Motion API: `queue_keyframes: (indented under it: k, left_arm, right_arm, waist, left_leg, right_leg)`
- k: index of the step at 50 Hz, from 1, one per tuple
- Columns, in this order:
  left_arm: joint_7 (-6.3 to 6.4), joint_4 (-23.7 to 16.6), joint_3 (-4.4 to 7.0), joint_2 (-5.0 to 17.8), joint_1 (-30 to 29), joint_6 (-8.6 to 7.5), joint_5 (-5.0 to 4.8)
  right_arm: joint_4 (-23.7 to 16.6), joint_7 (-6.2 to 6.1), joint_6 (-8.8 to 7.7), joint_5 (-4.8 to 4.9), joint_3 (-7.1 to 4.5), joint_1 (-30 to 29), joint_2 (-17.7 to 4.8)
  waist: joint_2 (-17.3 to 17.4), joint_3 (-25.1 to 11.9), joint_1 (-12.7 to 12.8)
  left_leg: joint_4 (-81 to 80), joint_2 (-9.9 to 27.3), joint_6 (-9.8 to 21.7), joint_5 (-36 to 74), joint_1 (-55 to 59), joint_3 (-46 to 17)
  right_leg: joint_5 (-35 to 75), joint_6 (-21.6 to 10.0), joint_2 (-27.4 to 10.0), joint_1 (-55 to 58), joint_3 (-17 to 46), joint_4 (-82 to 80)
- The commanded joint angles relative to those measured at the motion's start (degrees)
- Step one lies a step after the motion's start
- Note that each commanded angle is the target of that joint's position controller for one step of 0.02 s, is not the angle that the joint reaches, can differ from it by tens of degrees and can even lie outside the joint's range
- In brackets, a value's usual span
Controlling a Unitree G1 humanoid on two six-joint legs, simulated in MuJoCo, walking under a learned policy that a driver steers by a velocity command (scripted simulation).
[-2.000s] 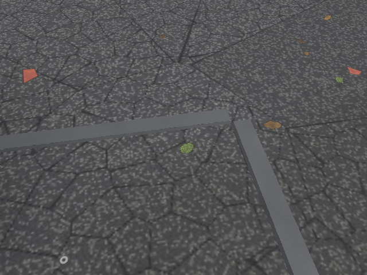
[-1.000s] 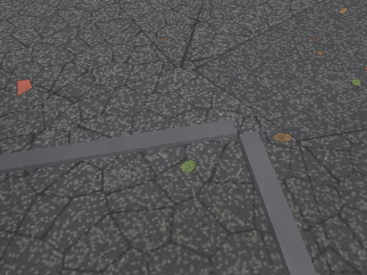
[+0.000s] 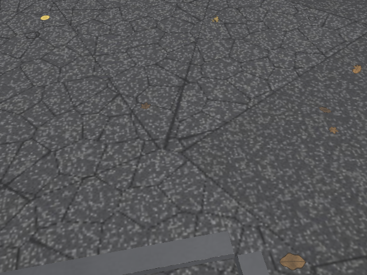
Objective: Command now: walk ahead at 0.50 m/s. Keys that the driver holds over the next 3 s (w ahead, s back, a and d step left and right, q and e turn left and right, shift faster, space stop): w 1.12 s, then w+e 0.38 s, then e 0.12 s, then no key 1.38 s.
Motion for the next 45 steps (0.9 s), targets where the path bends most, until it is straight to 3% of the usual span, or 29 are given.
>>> queue_keyframes:
  k: [1,6,9,11,12,13,14,15,16,17,18,20,23,26,31,35,38,40,41,42,43,44,45]
  left_arm:
    - [0.08,-2.4,0.48,5.6,1.6,-0.92,-0.13]
    - [0.59,-0.7,0.34,6.3,7.0,-0.80,0.19]
    - [1.19,0.0,0.53,7.0,7.4,-0.46,0.74]
    - [1.48,-0.2,0.81,7.9,5.5,-0.31,0.92]
    - [1.45,-0.2,0.92,8.3,4.6,-0.10,0.86]
    - [1.33,-0.6,0.73,7.9,3.9,0.04,0.49]
    - [0.91,-2.8,-0.21,4.7,5.2,-0.03,-0.95]
    - [0.54,-2.6,-0.25,2.3,10.9,0.12,-2.02]
    - [0.68,-3.0,0.99,6.6,5.4,0.54,-0.49]
    - [0.36,-4.6,0.97,6.1,0.4,0.20,-0.10]
    - [0.18,-4.9,0.90,5.0,-1.5,0.11,0.04]
    - [-0.44,-4.3,0.82,3.4,-0.1,1.49,1.32]
    - [-1.20,-5.2,0.89,2.6,-2.2,2.89,1.57]
    - [-1.48,-8.0,0.89,3.3,-10.1,3.43,1.43]
    - [-1.62,-11.6,0.03,2.5,-20.7,3.12,0.67]
    - [-1.42,-13.7,-0.28,2.9,-26.1,2.68,0.57]
    - [-1.20,-14.4,0.05,3.8,-25.5,1.97,0.53]
    - [-0.47,-11.8,0.97,5.3,-16.7,1.34,0.57]
    - [0.03,-8.5,1.76,6.5,-7.0,0.78,1.04]
    - [0.68,-6.3,3.06,10.8,3.2,0.35,2.51]
    - [0.41,-5.9,4.36,16.0,5.7,0.62,2.97]
    - [-0.14,-6.6,3.95,13.5,0.8,1.45,0.54]
    - [-0.29,-7.6,2.92,10.2,-5.5,1.44,0.00]
  right_arm:
    - [-3.7,0.32,0.02,0.39,0.11,-3.4,-1.4]
    - [-6.6,0.21,-0.35,0.85,0.77,-11.9,-1.1]
    - [-7.8,0.06,-0.93,0.80,0.45,-13.3,-2.2]
    - [-6.5,-0.41,-1.52,0.76,-0.20,-8.2,-3.2]
    - [-4.2,-0.82,-1.94,0.63,-0.84,-1.2,-4.1]
    - [-0.9,-1.37,-2.56,-0.09,-1.76,8.7,-5.9]
    - [0.5,-2.02,-2.92,-1.64,-3.19,17.9,-11.3]
    - [0.6,-1.36,-2.34,-1.10,-3.99,18.2,-14.5]
    - [0.1,-1.02,-1.69,0.93,-3.47,12.6,-11.5]
    - [-0.8,-0.84,-1.83,1.33,-2.35,7.1,-7.6]
    - [-1.0,-0.68,-2.24,1.09,-1.58,4.5,-4.9]
    - [0.4,-1.16,-2.93,1.32,-0.58,4.8,-2.0]
    - [2.4,-1.46,-4.01,1.60,-0.77,9.3,-3.9]
    - [3.2,-1.50,-3.96,1.59,-0.72,12.4,-4.6]
    - [4.4,-1.61,-3.83,1.52,-0.23,17.3,-4.4]
    - [5.8,-2.13,-3.57,1.00,-0.17,20.8,-4.6]
    - [6.2,-2.64,-3.33,0.57,-0.44,19.8,-5.5]
    - [6.2,-2.74,-3.16,0.46,-0.76,18.0,-6.6]
    - [5.9,-2.61,-2.94,0.83,-0.71,16.8,-6.5]
    - [4.1,-2.36,-3.04,1.51,-0.11,16.2,-4.9]
    - [3.3,-1.68,-2.91,3.66,0.72,23.1,0.6]
    - [3.6,-1.88,-2.63,2.01,-0.75,19.3,-4.9]
    - [1.9,-1.68,-2.80,1.70,-0.94,14.4,-4.8]
  waist:
    - [-5.1,3.7,-0.6]
    - [-6.0,4.0,2.3]
    - [-6.2,4.2,1.7]
    - [-6.8,1.7,-1.2]
    - [-6.3,-1.9,-4.2]
    - [-4.6,-7.2,-8.1]
    - [2.7,-15.1,-9.8]
    - [11.5,-19.8,-6.9]
    - [2.7,-13.3,-5.4]
    - [0.8,-5.3,-3.9]
    - [-0.8,-2.0,-2.3]
    - [0.9,-0.5,0.5]
    - [0.9,0.1,1.3]
    - [0.9,2.4,0.0]
    - [1.3,3.6,-2.7]
    - [1.8,4.3,-4.3]
    - [2.0,3.9,-2.7]
    - [2.6,-0.6,1.3]
    - [1.0,-5.5,5.4]
    - [-3.3,-12.3,8.7]
    - [-16.4,-18.3,5.2]
    - [-7.5,-15.4,4.3]
    - [-5.6,-6.8,2.1]
  left_leg:
    - [-8.1,0.0,-1.2,6.2,-2.1,2.5]
    - [-19.7,-2.5,-0.2,9.1,-1.1,4.8]
    - [-23.3,-3.5,1.9,4.5,-0.3,4.7]
    - [-25.9,-6.3,4.0,0.0,7.9,5.7]
    - [-28.5,-8.2,5.2,0.0,15.9,6.5]
    - [-30.7,-6.9,6.9,2.5,29.4,4.9]
    - [-31.5,7.6,11.0,-2.1,46.2,-12.4]
    - [-38.9,19.5,18.1,-1.4,54.2,-37.4]
    - [-40.6,15.9,16.0,-7.2,47.9,-33.8]
    - [-42.5,13.8,14.0,-6.1,39.0,-25.3]
    - [-44.7,10.9,11.9,-1.7,33.1,-19.6]
    - [-46.9,6.8,9.2,4.6,26.7,-12.0]
    - [-48.4,5.5,9.5,11.2,26.1,-8.0]
    - [-50.4,4.6,9.3,11.8,27.7,-5.9]
    - [-50.1,3.3,8.1,19.0,31.8,-2.7]
    - [-48.0,5.1,8.7,24.1,38.9,-2.2]
    - [-43.4,6.7,8.2,34.1,42.6,-1.5]
    - [-32.9,6.0,6.9,48.1,42.4,-0.2]
    - [-22.2,3.9,5.8,45.9,38.5,1.6]
    - [-6.1,1.2,4.7,28.2,26.6,3.4]
    - [15.8,-10.4,2.2,-16.5,5.8,5.4]
    - [20.2,-8.4,3.2,-18.3,1.0,-3.1]
    - [18.8,-5.6,3.4,-13.2,-1.2,-3.2]
  right_leg:
    - [17.6,-5.4,-14.1,-2.7,9.1,-8.4]
    - [23.5,-5.1,-15.5,5.2,7.8,-6.8]
    - [30.0,-5.2,-17.8,10.7,7.8,-3.4]
    - [43.5,-3.9,-17.8,11.4,6.5,3.5]
    - [48.0,-3.2,-16.8,10.9,5.5,11.5]
    - [42.3,-2.0,-14.5,4.8,3.7,23.0]
    - [20.5,-0.2,-10.1,-10.7,0.9,41.8]
    - [-21.2,1.0,0.0,-26.6,2.8,58.8]
    - [-16.5,0.1,-4.1,-31.1,9.0,61.6]
    - [-11.0,0.0,-6.4,-32.2,8.7,59.3]
    - [-7.6,0.1,-8.3,-30.2,8.5,55.8]
    - [-5.4,1.3,-10.0,-25.2,7.9,51.2]
    - [-2.9,2.8,-10.3,-26.7,6.2,48.2]
    - [3.0,4.3,-11.6,-32.7,4.8,42.3]
    - [10.0,4.9,-10.2,-33.2,2.3,28.1]
    - [9.4,3.3,-8.5,-33.3,1.1,21.4]
    - [4.0,0.8,-6.8,-29.6,0.6,17.7]
    - [0.6,-1.4,-3.2,-17.9,-0.7,14.9]
    - [3.8,-2.9,-2.7,-5.8,-0.7,11.2]
    - [0.5,-5.9,-13.3,9.5,10.7,10.9]
    - [-1.7,-14.3,-29.8,23.2,39.6,4.8]
    - [-5.1,-13.2,-27.5,18.5,42.3,1.1]
    - [-5.2,-11.4,-25.7,10.3,32.9,0.0]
